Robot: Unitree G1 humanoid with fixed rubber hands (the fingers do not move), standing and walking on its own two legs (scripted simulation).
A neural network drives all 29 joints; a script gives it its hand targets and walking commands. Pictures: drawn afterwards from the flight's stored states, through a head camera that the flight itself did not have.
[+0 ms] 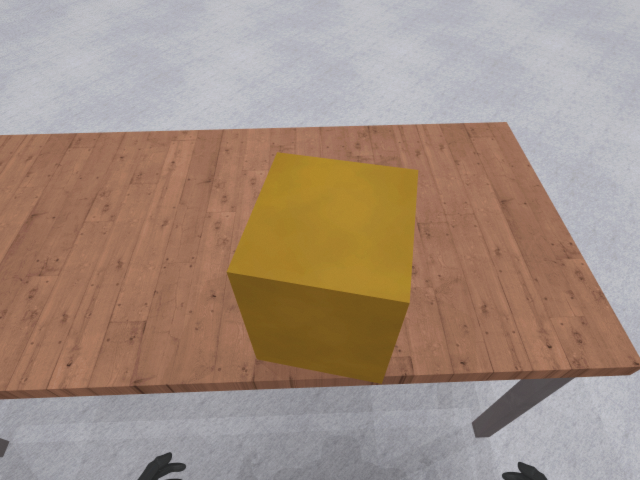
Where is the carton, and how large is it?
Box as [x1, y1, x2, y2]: [227, 152, 417, 383]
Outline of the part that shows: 277,152 227,270 227,274 256,357 258,359 381,383 409,303 417,170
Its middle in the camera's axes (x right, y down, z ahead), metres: +0.02 +0.05 +0.58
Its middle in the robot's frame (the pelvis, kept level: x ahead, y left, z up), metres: +0.40 +0.01 -0.01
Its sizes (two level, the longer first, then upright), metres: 0.210 0.200 0.250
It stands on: a table, 0.62 m high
